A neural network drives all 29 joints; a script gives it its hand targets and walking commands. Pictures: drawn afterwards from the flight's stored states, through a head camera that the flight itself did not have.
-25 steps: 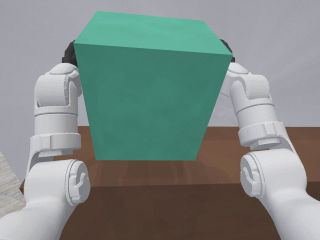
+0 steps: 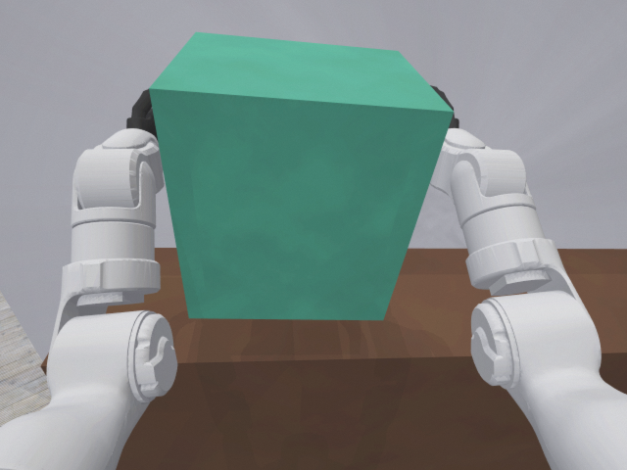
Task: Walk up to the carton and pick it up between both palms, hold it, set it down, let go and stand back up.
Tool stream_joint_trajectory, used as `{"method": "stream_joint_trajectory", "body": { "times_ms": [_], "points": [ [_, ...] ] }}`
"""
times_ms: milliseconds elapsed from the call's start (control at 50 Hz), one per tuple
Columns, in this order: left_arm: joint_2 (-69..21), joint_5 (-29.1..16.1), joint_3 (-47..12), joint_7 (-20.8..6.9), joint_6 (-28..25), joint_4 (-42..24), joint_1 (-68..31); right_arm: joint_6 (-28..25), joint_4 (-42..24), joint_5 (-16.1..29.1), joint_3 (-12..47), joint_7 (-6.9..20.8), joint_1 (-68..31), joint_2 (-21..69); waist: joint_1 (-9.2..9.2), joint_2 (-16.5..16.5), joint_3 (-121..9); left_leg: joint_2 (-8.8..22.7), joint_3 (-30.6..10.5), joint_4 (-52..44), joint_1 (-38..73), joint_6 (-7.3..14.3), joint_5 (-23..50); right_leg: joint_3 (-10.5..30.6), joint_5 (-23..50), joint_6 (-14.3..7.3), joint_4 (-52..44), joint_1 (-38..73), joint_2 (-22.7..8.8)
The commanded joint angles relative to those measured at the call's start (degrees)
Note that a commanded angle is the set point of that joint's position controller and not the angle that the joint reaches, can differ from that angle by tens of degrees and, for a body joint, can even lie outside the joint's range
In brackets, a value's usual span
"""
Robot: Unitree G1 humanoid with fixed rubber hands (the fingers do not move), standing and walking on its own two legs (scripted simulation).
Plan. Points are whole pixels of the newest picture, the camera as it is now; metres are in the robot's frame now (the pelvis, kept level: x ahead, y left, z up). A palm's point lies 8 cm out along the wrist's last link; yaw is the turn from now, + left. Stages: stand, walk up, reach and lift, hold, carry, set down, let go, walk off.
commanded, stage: hold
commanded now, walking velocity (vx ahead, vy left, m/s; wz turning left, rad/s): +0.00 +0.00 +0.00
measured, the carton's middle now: (294, 183) +0.38 +0.01 +0.25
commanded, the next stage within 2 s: none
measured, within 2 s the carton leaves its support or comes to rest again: neither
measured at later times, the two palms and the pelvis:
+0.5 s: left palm (141, 142) +0.38 +0.18 +0.30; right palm (434, 139) +0.38 -0.16 +0.31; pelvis +0.01 +0.00 +0.00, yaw +0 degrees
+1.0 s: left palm (149, 145) +0.38 +0.17 +0.29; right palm (438, 146) +0.38 -0.17 +0.30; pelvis +0.00 +0.00 +0.00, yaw +0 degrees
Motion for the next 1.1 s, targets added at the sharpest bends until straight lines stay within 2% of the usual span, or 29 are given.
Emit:
{"method": "stream_joint_trajectory", "body": {
  "times_ms": [0, 160, 260, 320, 420, 520, 680, 780, 840, 900, 1000, 1080],
  "points": [
    [-34.4, -11.6, -21.5, -8.4, -6.7, -9.9, -53.0, -3.6, -15.2, 11.3, 13.8, 11.1, -53.1, 35.9, 0.61, 5.0, -26.1, -2.1, -2.6, -7.3, -7.0, -1.3, 1.4, 7.6, 5.2, 0.7, 0.9, 14.0, 2.5],
    [-33.4, -11.5, -21.7, -8.5, -5.6, -13.5, -48.8, -2.5, -19.0, 14.1, 16.9, 9.3, -50.5, 35.4, 0.76, 4.7, -28.2, -3.0, -2.2, -4.6, -2.3, -2.1, 10.7, 7.7, 12.5, 1.2, 0.8, 15.8, 2.6],
    [-33.3, -12.5, -23.3, -8.3, -4.9, -18.6, -47.2, -1.6, -23.3, 16.7, 18.9, 8.3, -48.7, 34.7, 0.20, 5.8, -31.7, -3.3, -2.4, -2.7, 0.3, -3.4, 17.6, 7.6, 19.9, 1.5, 2.0, 18.4, 3.1],
    [-33.0, -12.6, -23.5, -8.4, -4.2, -19.5, -46.1, -0.8, -24.4, 17.3, 19.1, 7.9, -47.6, 33.8, -0.14, 5.7, -31.8, -3.4, -2.4, -2.3, 0.8, -3.9, 19.2, 7.7, 21.9, 1.6, 2.1, 18.8, 3.2],
    [-31.9, -11.2, -22.1, -9.5, -3.1, -17.3, -45.0, 0.3, -20.9, 15.6, 17.0, 7.9, -46.2, 32.1, -0.59, 6.0, -27.6, -3.0, -2.2, -3.9, -1.0, -3.8, 14.9, 7.9, 17.8, 1.3, 1.5, 17.8, 2.8],
    [-33.1, -11.5, -22.3, -9.7, -3.5, -15.0, -47.8, -0.1, -18.8, 14.2, 15.0, 8.9, -48.9, 31.9, -0.70, 6.6, -26.3, -2.4, -2.5, -5.3, -2.8, -3.6, 10.1, 7.9, 11.7, 0.6, 0.8, 15.3, 2.7],
    [-33.3, -10.1, -20.1, -9.6, -4.8, -7.0, -51.1, -1.6, -12.3, 10.4, 11.7, 10.8, -51.8, 32.9, -0.04, 6.0, -21.3, -1.2, -2.9, -9.2, -9.8, -1.4, -3.4, 7.8, 2.1, 0.4, 0.6, 13.9, 2.4],
    [-33.9, -9.7, -19.5, -9.4, -6.0, -4.8, -52.3, -2.8, -11.0, 9.5, 11.1, 11.5, -53.0, 33.8, 0.36, 6.1, -20.7, -0.6, -3.3, -10.8, -12.6, -0.5, -7.0, 7.5, 1.1, 0.6, 1.5, 15.1, 2.7],
    [-34.9, -11.2, -20.9, -8.7, -7.0, -6.9, -53.6, -3.7, -13.6, 10.4, 12.2, 11.5, -54.6, 35.3, 0.59, 5.5, -24.0, -1.1, -3.2, -9.4, -10.8, -0.7, -3.9, 7.5, 2.8, 0.8, 1.5, 14.8, 2.6],
    [-34.9, -12.3, -21.7, -8.0, -7.2, -9.4, -53.2, -4.0, -16.1, 11.7, 14.2, 11.0, -54.5, 36.4, 0.95, 4.6, -27.0, -2.2, -2.6, -6.8, -6.9, -1.1, 2.2, 7.7, 5.8, 0.8, 0.8, 13.7, 2.4],
    [-33.5, -11.6, -21.0, -8.1, -6.3, -11.2, -49.7, -3.0, -18.3, 13.3, 16.6, 9.7, -52.0, 36.4, 1.22, 3.7, -27.8, -3.0, -2.2, -5.0, -3.5, -1.4, 8.5, 7.8, 10.8, 1.2, 0.6, 15.1, 2.4],
    [-33.3, -12.5, -22.4, -8.1, -5.7, -16.0, -48.4, -2.3, -22.6, 15.8, 18.7, 8.6, -50.9, 36.1, 0.92, 4.5, -31.3, -3.4, -2.3, -3.2, -1.1, -2.3, 14.7, 7.8, 17.3, 1.6, 1.6, 17.6, 2.8]
  ]
}}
